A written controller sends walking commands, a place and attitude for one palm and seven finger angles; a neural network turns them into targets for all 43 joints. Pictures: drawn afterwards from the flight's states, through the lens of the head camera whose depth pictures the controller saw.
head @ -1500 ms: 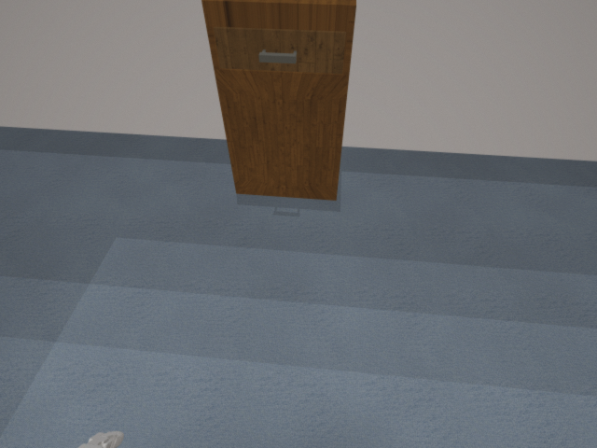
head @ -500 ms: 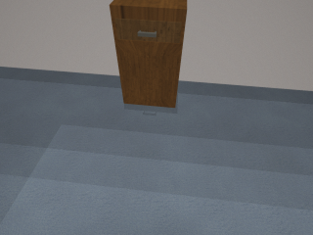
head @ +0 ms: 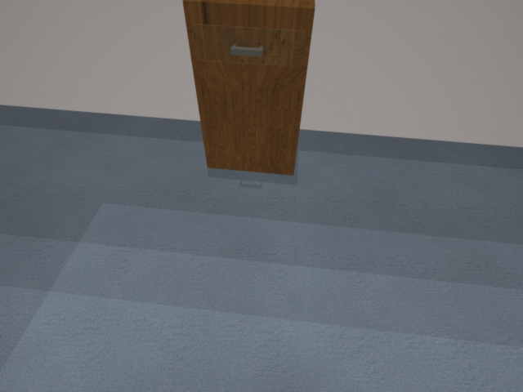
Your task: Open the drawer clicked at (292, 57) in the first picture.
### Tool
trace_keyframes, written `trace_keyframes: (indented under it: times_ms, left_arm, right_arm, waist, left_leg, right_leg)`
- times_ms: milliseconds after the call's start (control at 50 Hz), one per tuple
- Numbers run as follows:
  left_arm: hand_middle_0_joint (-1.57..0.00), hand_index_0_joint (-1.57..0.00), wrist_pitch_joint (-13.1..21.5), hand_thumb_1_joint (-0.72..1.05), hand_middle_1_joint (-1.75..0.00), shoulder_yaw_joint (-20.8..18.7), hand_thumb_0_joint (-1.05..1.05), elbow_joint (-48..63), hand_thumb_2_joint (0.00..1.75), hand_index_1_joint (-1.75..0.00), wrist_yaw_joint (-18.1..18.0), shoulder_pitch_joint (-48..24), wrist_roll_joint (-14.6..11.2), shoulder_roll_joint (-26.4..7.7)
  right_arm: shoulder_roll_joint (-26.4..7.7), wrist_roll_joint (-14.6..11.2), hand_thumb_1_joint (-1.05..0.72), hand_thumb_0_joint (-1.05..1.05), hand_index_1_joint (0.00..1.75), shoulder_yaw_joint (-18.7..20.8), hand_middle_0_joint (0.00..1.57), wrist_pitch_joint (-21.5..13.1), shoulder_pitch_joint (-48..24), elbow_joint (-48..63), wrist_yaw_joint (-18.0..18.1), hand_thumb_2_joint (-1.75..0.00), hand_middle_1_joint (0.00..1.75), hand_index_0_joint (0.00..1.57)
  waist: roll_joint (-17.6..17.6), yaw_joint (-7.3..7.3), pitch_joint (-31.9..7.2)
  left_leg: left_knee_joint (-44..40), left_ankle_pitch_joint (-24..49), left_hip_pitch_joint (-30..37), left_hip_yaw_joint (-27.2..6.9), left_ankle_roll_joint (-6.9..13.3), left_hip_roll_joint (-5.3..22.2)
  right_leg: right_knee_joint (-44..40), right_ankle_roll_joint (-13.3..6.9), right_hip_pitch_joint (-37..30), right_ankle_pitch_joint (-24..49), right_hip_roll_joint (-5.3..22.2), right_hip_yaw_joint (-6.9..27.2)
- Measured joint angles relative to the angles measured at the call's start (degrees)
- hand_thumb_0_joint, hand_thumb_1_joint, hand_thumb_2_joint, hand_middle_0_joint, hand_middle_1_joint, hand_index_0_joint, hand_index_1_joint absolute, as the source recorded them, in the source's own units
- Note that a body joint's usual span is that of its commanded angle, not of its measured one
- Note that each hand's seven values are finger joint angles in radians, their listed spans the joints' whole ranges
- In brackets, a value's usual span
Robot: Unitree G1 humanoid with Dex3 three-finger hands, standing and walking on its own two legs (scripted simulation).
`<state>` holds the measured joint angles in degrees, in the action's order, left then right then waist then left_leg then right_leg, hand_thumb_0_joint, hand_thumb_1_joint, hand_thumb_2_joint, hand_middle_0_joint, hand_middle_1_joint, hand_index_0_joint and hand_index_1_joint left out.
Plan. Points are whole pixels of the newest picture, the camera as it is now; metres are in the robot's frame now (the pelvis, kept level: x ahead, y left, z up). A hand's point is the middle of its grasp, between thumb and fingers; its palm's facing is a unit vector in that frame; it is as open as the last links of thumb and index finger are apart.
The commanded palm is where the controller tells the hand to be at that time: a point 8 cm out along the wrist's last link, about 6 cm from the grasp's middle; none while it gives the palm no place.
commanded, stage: walk to a spot facing it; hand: left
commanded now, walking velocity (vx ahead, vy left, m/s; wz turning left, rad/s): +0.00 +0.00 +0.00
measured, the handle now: (247, 49) +1.35 +0.14 -0.07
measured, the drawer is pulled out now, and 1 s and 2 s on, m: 0.00 0.00 0.00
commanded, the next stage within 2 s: take the last steps up to it in 1.24 s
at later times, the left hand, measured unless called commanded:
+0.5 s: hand out of the picture +0.08 +0.19 -0.19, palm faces -0.04 -0.99 -0.14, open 7.4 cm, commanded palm none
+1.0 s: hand (197, 313) +0.31 +0.16 -0.19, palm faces +0.03 -0.99 -0.16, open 7.2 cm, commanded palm none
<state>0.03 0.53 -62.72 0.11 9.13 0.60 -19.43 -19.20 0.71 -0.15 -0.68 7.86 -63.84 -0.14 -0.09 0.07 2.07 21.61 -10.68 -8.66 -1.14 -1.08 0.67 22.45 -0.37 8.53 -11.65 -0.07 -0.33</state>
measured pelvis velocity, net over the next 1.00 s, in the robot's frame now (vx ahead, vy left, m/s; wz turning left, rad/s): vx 0.28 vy -0.02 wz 0.01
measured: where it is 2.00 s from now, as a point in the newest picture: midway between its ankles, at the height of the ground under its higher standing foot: (272, 284)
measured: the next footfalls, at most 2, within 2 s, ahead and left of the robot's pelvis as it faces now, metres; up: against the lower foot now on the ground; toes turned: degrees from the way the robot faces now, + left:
right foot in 0.70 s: +0.32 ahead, -0.15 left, +0.00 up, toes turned -11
left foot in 1.08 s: +0.44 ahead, +0.09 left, +0.00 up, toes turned +11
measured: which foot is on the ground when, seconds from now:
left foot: down 0.00-0.72, up 0.74-1.00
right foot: down 0.00-0.36, up 0.38-0.68, down 0.70-1.00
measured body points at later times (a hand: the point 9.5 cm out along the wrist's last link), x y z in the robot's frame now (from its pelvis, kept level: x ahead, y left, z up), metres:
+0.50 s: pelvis +0.09 +0.02 -0.01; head +0.10 +0.04 +0.44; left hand +0.08 +0.25 -0.18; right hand +0.01 -0.19 -0.16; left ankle +0.01 +0.13 -0.74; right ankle +0.06 -0.10 -0.68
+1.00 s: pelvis +0.28 -0.02 -0.01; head +0.28 +0.00 +0.44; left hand +0.31 +0.21 -0.18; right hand +0.34 -0.27 -0.15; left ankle +0.36 +0.09 -0.71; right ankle +0.28 -0.14 -0.75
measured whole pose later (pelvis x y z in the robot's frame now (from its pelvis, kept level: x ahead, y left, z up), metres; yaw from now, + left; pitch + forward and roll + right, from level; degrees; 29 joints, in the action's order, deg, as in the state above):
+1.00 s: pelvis +0.28 -0.02 -0.01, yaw +0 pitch -1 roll -3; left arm 2.6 -2.8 -61.3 -0.4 16.0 1.8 -10.7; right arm -9.9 1.6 4.1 -1.9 12.7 -58.0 -1.1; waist -0.5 -1.2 0.4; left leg 47.9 -16.2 -28.5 6.3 -0.4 7.9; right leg 27.7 -0.6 10.3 -15.6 2.0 -11.3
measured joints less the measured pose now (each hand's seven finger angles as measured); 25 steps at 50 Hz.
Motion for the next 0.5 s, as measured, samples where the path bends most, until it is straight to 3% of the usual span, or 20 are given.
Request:
trace_keyframes:
  times_ms: [140,240,320,360,440,500]
  left_arm:
    - [-0.20,-0.21,-0.4,0.91,-0.30,0.0,0.01,0.2,0.90,-0.30,-0.5,0.8,0.2,0.9]
    - [-0.20,-0.20,-0.7,0.91,-0.30,-0.4,0.01,0.9,0.90,-0.30,0.3,5.2,0.5,3.6]
    - [-0.20,-0.21,-0.1,0.91,-0.30,-1.0,0.01,0.6,0.90,-0.30,0.5,9.4,0.4,6.3]
    - [-0.20,-0.21,-0.2,0.91,-0.30,-1.3,0.01,-0.1,0.90,-0.30,0.6,11.5,0.4,7.1]
    - [-0.20,-0.20,-1.0,0.91,-0.30,-1.5,0.01,-1.8,0.90,-0.30,0.6,13.0,0.7,8.6]
    - [-0.20,-0.20,-1.0,0.91,-0.30,-2.1,0.01,-0.9,0.90,-0.30,1.1,10.5,0.7,8.9]
  right_arm:
    - [0.9,0.4,-0.91,0.00,0.30,-0.1,0.20,0.4,0.6,0.1,0.2,-0.90,0.30,0.20]
    - [3.7,1.0,-0.91,0.00,0.30,-0.1,0.19,0.8,4.8,0.6,-0.2,-0.90,0.30,0.20]
    - [6.0,0.8,-0.91,0.00,0.30,0.2,0.19,0.2,8.8,0.4,-0.3,-0.90,0.30,0.20]
    - [7.4,0.8,-0.91,0.00,0.30,0.4,0.19,-0.5,10.4,0.0,-0.3,-0.90,0.30,0.20]
    - [10.2,1.0,-0.91,0.00,0.30,0.7,0.20,-3.2,14.2,0.1,0.7,-0.90,0.30,0.20]
    - [12.2,0.9,-0.91,0.00,0.30,0.5,0.20,-4.0,18.0,-1.1,1.3,-0.90,0.30,0.20]
  waist:
    - [0.0,0.08,-1.4]
    - [-0.2,0.27,-3.4]
    - [0.0,0.06,-3.6]
    - [-1.5,0.27,-3.5]
    - [-2.2,-1.05,-2.4]
    - [-2.0,-2.07,-1.1]
  left_leg:
    - [1.5,-1.4,-0.3,0.2,0.0,0.1]
    - [8.1,-9.2,-2.3,0.5,0.9,0.4]
    - [12.3,-10.0,-3.0,1.6,1.3,1.7]
    - [12.6,-11.3,-1.8,2.9,0.9,0.9]
    - [9.9,-12.7,1.9,5.0,1.7,0.8]
    - [4.7,-11.4,5.5,5.0,1.5,1.0]
  right_leg:
    - [1.2,0.0,0.2,-1.1,-0.1,0.2]
    - [4.7,-0.5,1.1,-4.5,-0.4,0.3]
    - [7.6,0.0,0.7,-7.9,-0.5,-0.5]
    - [10.2,0.0,0.9,-10.3,0.5,0.5]
    - [30.9,-1.3,9.2,-15.1,0.9,-1.0]
    - [37.8,-0.9,16.0,-12.9,2.3,-3.2]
